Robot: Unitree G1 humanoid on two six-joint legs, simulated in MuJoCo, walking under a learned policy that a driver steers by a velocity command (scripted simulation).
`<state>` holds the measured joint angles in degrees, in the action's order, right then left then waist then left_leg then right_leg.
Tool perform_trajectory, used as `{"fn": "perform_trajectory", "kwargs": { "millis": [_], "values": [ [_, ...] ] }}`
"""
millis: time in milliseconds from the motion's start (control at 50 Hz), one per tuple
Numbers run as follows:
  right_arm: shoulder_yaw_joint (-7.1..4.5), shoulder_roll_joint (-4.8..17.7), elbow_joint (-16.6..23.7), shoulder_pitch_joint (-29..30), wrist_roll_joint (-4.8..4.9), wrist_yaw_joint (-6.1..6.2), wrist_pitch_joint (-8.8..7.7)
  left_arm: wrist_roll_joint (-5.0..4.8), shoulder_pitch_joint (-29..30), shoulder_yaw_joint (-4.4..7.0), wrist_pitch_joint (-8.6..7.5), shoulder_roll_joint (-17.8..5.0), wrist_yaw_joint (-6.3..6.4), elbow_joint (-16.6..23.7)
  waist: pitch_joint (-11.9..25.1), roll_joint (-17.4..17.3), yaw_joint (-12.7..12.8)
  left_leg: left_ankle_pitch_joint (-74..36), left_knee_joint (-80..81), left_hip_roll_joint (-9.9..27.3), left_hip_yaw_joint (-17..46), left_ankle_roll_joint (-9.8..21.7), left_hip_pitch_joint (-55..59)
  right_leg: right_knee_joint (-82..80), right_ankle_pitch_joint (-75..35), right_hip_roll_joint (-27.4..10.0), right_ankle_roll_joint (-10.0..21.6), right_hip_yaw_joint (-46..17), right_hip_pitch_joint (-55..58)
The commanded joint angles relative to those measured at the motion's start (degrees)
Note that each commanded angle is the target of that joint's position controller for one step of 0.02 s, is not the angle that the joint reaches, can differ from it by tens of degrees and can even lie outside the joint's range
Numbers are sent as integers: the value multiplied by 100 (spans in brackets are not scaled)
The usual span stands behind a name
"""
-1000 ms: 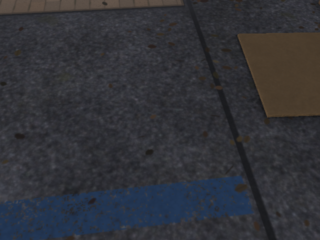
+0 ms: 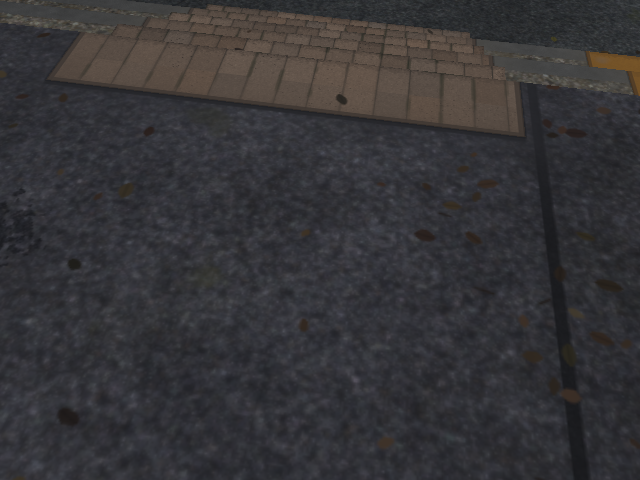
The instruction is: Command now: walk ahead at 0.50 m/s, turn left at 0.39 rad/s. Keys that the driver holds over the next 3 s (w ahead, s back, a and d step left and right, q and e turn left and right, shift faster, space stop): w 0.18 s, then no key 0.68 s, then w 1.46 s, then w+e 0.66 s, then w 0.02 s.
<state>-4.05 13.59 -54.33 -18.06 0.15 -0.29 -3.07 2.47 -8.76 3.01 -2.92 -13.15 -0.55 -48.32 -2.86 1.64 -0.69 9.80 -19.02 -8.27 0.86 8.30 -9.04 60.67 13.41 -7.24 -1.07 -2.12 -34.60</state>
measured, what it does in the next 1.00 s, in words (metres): walks ahead: right foot, then left foot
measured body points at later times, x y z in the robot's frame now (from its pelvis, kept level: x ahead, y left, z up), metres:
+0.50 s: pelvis +0.23 -0.05 +0.00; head +0.27 -0.07 +0.44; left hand +0.31 +0.20 -0.13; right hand +0.29 -0.31 -0.16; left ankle +0.16 +0.07 -0.67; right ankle +0.32 -0.12 -0.74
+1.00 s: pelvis +0.28 -0.03 +0.00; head +0.27 -0.03 +0.45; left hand +0.27 +0.21 -0.15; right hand +0.29 -0.27 -0.16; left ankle +0.25 +0.08 -0.74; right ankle +0.31 -0.11 -0.74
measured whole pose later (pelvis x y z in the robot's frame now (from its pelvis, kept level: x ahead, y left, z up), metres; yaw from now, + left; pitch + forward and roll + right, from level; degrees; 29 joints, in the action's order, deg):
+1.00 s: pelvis +0.28 -0.03 +0.00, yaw +4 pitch -1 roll +0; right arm -0.8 10.3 -61.4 -18.9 -0.6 1.5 -0.6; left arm 1.2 -18.5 0.8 -0.2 -11.3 0.0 -58.8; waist 1.2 0.3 0.2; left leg 16.8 -24.3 -1.5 0.8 2.4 -8.9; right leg 30.0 19.3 1.5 3.5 2.1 -15.8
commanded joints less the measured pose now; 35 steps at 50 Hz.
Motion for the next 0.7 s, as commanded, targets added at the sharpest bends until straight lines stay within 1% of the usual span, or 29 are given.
{"fn": "perform_trajectory", "kwargs": {
  "millis": [20,60,100,180,200,220,240,260,280,300,320,340,360,380,400,420,440,460,500,520,540,580,620,640,680,700],
  "values": [
    [-115,711,242,-401,8,22,-115,0,-53,79,85,-378,-41,271,35,-441,1,-2012,897,1445,1192,510,151,-572,-662,34,-134,299,-330],
    [-86,676,199,-658,-5,28,-116,-15,334,66,87,-385,-69,399,13,-488,-156,-2214,894,1435,1156,328,474,-1069,-1050,70,-115,324,-503],
    [-67,687,175,-836,-16,47,-119,-38,639,42,76,-373,-97,503,24,-520,-272,-2394,847,1460,1140,237,818,-1472,-1316,143,-67,346,-590],
    [-26,696,126,-1090,-78,109,-132,-81,1294,-31,22,-356,-130,760,-131,-525,-470,-2671,773,1607,1149,274,1379,-2253,-1405,333,84,469,-649],
    [-8,680,101,-1102,-101,134,-127,-86,1362,-49,-7,-347,-133,799,-212,-504,-466,-3102,640,1624,1090,264,1446,-2474,-1342,412,146,503,-542],
    [8,675,84,-1074,-121,160,-122,-90,1300,-66,-46,-329,-129,804,-219,-515,-406,-3675,457,1624,1007,211,1447,-2697,-1264,514,227,544,-277],
    [19,692,79,-992,-134,182,-128,-92,1078,-69,-94,-344,-110,757,-151,-571,-284,-4305,230,1623,948,108,1382,-2879,-1163,639,330,569,174],
    [19,743,88,-887,-134,201,-151,-84,639,-37,-141,-442,-71,615,29,-647,-97,-5008,-116,1605,945,-16,1346,-2990,-1052,810,436,564,763],
    [7,821,89,-786,-134,210,-171,-85,20,15,-186,-583,-14,398,300,-694,148,-5495,-671,1544,955,-118,1376,-3158,-1021,980,541,556,1393],
    [-3,891,98,-619,-80,191,-188,-75,-733,48,-264,-656,48,169,610,-564,561,-5228,-1567,1342,806,-227,1186,-3745,-1810,895,651,507,2301],
    [44,746,249,-646,7,171,-237,28,-1497,109,-329,-974,127,-12,1251,-172,753,-3426,-2805,1064,722,-323,251,-3401,-3701,2,833,-182,3794],
    [150,82,125,-1783,289,194,-187,75,-1723,217,-287,-1474,87,-23,2242,1304,340,1926,-5107,65,254,-598,-1287,-2863,-7074,-1958,2005,-2165,5526],
    [27,689,-30,-1757,138,254,-110,-220,-1718,169,-196,-1123,12,-10,2615,542,389,2409,-5662,7,610,-572,-1511,-3193,-7250,-1905,2206,-2659,5216],
    [9,687,21,-1253,23,244,-68,-280,-1100,77,-187,-816,7,72,1785,168,222,1982,-5632,272,764,-616,-1667,-3503,-6396,-1598,2033,-1957,4396],
    [53,563,99,-865,-70,209,-42,-260,-617,-32,-181,-455,27,130,1128,12,122,1750,-5260,489,655,-646,-1783,-3810,-5620,-1259,1781,-1464,3686],
    [60,495,133,-624,-116,160,33,-242,-470,-112,-183,-264,68,105,764,39,50,1592,-4917,654,615,-682,-1681,-4076,-5213,-986,1571,-1070,3149],
    [76,411,118,-681,-177,105,135,-250,-414,-154,-172,-223,107,39,644,173,-94,1439,-4566,733,535,-737,-1315,-4270,-4882,-758,1424,-750,2641],
    [96,303,33,-812,-195,75,226,-221,-424,-173,-178,-254,109,-15,670,233,-180,1310,-4352,692,429,-776,-916,-4348,-4853,-629,1355,-522,2297],
    [141,152,-61,-945,-162,71,344,-172,-388,-174,-216,-396,89,-87,783,339,-333,1210,-3827,664,252,-847,-508,-4412,-4790,-487,1350,-204,1942],
    [163,124,-75,-874,-158,88,383,-149,-358,-175,-214,-450,82,-113,780,404,-355,1181,-3443,699,176,-863,-452,-4456,-4467,-439,1331,-124,1852],
    [184,118,-75,-726,-167,112,419,-135,-372,-178,-195,-478,79,-148,747,466,-320,1138,-3060,751,111,-871,-431,-4507,-3965,-403,1301,-114,1805],
    [213,162,-80,-413,-172,150,491,-130,-530,-163,-113,-543,82,-227,719,575,-158,1040,-2517,828,13,-854,-332,-4670,-2370,-372,1240,-242,1722],
    [226,228,-92,-159,-158,166,528,-127,-620,-136,4,-606,93,-284,566,591,-39,960,-2156,855,-48,-832,-276,-4897,-500,-370,1209,-485,1545],
    [235,234,-102,-67,-152,171,524,-130,-619,-126,62,-619,102,-305,433,573,-20,930,-1949,851,-72,-813,-249,-4972,234,-379,1184,-619,1437],
    [277,141,-214,-113,-155,193,471,-174,-532,-134,161,-578,129,-326,206,392,-107,607,-1195,832,-162,-736,94,-4931,1017,-356,1051,-740,1164],
    [297,136,-263,-128,-169,214,423,-182,-596,-152,185,-519,141,-361,101,244,-110,409,-694,888,-62,-669,310,-4882,1245,-301,885,-768,1026]
  ]
}}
